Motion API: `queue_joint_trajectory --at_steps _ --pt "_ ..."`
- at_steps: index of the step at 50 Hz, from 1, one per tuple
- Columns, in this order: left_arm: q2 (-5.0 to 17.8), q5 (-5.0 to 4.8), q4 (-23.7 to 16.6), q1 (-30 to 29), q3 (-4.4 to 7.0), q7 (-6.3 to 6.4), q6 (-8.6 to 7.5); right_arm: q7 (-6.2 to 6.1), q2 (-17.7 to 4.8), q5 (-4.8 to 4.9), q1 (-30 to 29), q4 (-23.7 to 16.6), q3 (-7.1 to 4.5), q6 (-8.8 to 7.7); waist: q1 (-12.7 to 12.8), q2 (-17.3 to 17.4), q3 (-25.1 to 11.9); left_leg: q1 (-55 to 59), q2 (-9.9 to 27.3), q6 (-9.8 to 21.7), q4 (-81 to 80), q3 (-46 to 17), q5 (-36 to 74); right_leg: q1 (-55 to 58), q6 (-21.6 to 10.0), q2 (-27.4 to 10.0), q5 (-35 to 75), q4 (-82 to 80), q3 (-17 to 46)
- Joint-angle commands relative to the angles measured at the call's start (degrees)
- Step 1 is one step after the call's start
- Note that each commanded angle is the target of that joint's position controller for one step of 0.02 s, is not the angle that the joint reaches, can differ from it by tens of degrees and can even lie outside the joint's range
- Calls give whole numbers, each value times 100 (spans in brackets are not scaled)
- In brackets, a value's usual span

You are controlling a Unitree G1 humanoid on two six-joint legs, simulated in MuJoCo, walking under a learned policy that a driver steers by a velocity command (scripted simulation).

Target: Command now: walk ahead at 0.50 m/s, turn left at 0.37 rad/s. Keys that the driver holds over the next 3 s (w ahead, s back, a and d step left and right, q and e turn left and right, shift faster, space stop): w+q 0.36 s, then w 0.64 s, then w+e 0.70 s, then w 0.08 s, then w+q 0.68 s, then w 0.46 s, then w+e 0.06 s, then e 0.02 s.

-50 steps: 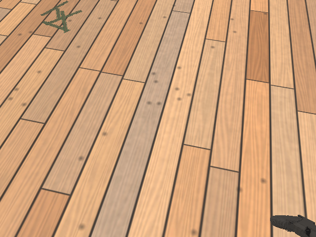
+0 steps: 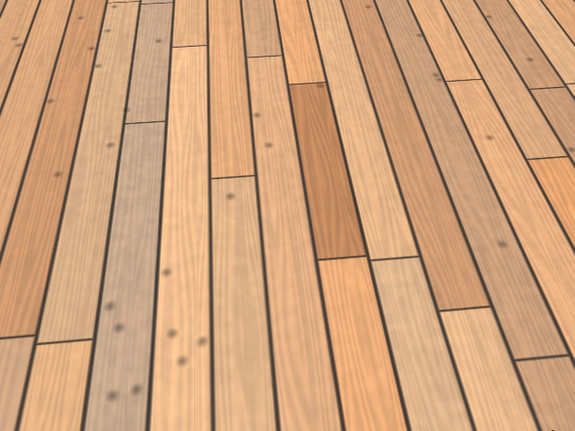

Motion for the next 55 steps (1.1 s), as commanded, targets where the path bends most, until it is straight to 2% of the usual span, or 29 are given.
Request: queue_joint_trajectory --at_steps 1,2,3,4,5,6,10,15,20,22,23,24,25,26,27,28,29,32,37,41,44,46,48,49,50,51,52,53,55 --pt "330 120 -669 384 -3 42 -154 -112 -1778 -50 1861 -96 -581 -28 -680 1043 -1867 4631 1544 1516 -197 -3181 -304 -3215 212 -138 2769 4683 -99" --pt "357 102 -611 283 -61 -51 -331 -101 -1382 49 2020 -26 -477 -20 -801 1243 -2325 5380 1935 1824 -1097 -4886 -1010 -4350 263 288 -401 5463 735" --pt "696 -115 -769 -225 15 -151 -467 -143 -1107 41 1788 -77 -396 12 -904 828 -1571 4919 1784 1490 -1228 -4187 -1512 -4906 169 -115 -103 5648 1011" --pt "694 -153 -887 -641 -9 -171 -543 -173 -1009 17 1449 -171 -369 39 -822 272 -965 4067 1574 1285 -1315 -3516 -1349 -4910 107 -375 346 5283 895" --pt "667 -36 -931 -839 6 -148 -566 -183 -915 -5 1140 -239 -330 66 -618 -133 -492 3203 1375 1169 -1433 -3043 -834 -4723 126 -557 613 4720 793" --pt "697 58 -941 -816 52 -118 -528 -199 -807 -52 949 -323 -278 70 -420 -111 -302 2622 1194 1119 -1578 -2718 -292 -4361 172 -697 803 4333 774" --pt "461 124 -965 -651 13 -45 -334 -298 -928 -35 840 -371 -314 70 -177 210 -171 1644 870 1178 -1822 -2050 745 -3918 525 -722 1215 3356 558" --pt "209 72 -1182 -1712 -86 -74 -377 -425 -1053 55 1239 -193 -367 166 -593 347 -92 1299 443 743 -1652 -1648 316 -3309 680 -337 3103 1294 466" --pt "455 -25 -1258 -2012 11 -195 -491 -467 -965 68 1565 -44 -353 268 -661 506 -123 2170 805 589 -1051 -2366 -148 -3113 481 -236 2899 484 670" --pt "531 -11 -1163 -1645 72 -206 -543 -462 -917 34 1495 -23 -347 291 -436 649 -155 2353 870 476 -692 -2469 251 -2648 237 -244 2601 256 543" --pt "654 36 -1049 -1185 148 -176 -567 -443 -782 8 1466 -47 -299 284 -205 620 -421 2303 636 343 -191 -2322 753 -1905 38 -276 2570 99 495" --pt "899 122 -975 -410 224 -136 -588 -417 -539 -53 1413 -141 -195 257 166 285 -1115 1805 365 158 1088 -1973 442 -598 -344 -998 2549 307 1146" --pt "1433 164 -744 332 390 -133 -516 -413 -221 58 2227 -173 -83 189 53 -1265 -1949 -113 -464 -307 3058 -1185 -1288 1498 -1349 -2165 1709 181 3390" --pt "1109 -24 -603 570 340 -198 -471 -416 -495 94 2243 -135 -96 141 148 -1673 -1815 -1135 -381 -386 3923 -1207 -3032 1594 -1526 -2542 293 -507 4780" --pt "742 -76 -640 287 230 -189 -452 -405 -911 121 1618 -184 -207 134 258 -963 -923 -1527 -106 -366 4267 -1309 -2627 897 -1271 -2338 -246 -644 4189" --pt "615 -14 -703 -45 168 -179 -406 -405 -908 71 1125 -298 -205 137 199 -536 -438 -1489 107 -364 4205 -1059 -2209 197 -1090 -2088 153 -725 3454" --pt "490 18 -681 -260 112 -185 -378 -386 -836 -9 844 -386 -202 119 93 -406 -37 -1441 264 -373 3868 -936 -1919 -418 -1070 -1855 748 -889 2938" --pt "353 34 -615 -440 46 -190 -400 -330 -550 -18 987 -338 -175 126 -209 -718 3 -830 549 -437 3163 -697 -1517 -1137 -1014 -1450 1923 -1196 2082" --pt "726 -54 -384 -234 135 -143 -367 -290 -262 -73 235 -523 -33 72 -37 -527 59 -695 608 -586 1470 -424 -333 -1246 -1042 -1340 2933 -1436 1227" --pt "842 -127 -138 180 141 -135 -289 -215 -277 1 -444 -672 -21 19 221 -521 151 -240 396 -592 436 -267 492 -1136 -899 -1329 2913 -1366 945" --pt "900 -156 19 367 154 -120 -202 -145 -368 29 -742 -820 -54 -14 217 -553 251 -240 325 -421 47 -287 195 -659 -793 -1571 3044 -1144 1045" --pt "993 -153 73 329 181 -88 -133 -124 -499 16 -538 -797 -111 -36 3 -604 141 190 218 -258 -179 -200 -130 -424 -670 -1641 3697 -782 1021" --pt "877 -125 52 246 123 -58 -100 -193 -894 -43 722 -438 -323 -26 -657 -454 -666 2132 123 51 -364 -85 -33 -813 -397 -1214 4855 744 588" --pt "547 48 -130 231 -21 -42 -128 -263 -1353 -108 1794 -277 -442 8 -1039 283 -1575 3838 1296 460 -168 -1394 245 -1964 -162 -851 3249 2593 299" --pt "5 -15 -177 938 -177 -76 -242 -224 -1646 -92 1929 -170 -489 46 -659 1791 -2155 5279 2319 1285 -842 -3898 -1073 -4017 130 40 -404 4296 361" --pt "619 -143 -96 576 -40 -110 -314 -222 -1080 -36 1888 -211 -354 61 -897 1060 -1785 4993 2217 1104 -1185 -4026 -1929 -4660 84 -259 -559 4892 928" --pt "809 -251 -249 53 29 -135 -349 -238 -909 -33 1542 -228 -286 48 -862 745 -1005 4284 2061 894 -1308 -3196 -1749 -4916 32 -485 -23 4915 847" --pt "732 -218 -276 -189 20 -115 -340 -234 -808 -76 1177 -251 -245 34 -688 344 -620 3551 1838 782 -1460 -2602 -1198 -4710 59 -720 468 4691 725" --pt "585 -141 -246 -148 48 -109 -233 -211 -570 -161 774 -223 -189 -37 -353 462 -259 2605 1541 695 -1839 -1812 -461 -4195 133 -976 1003 4295 777"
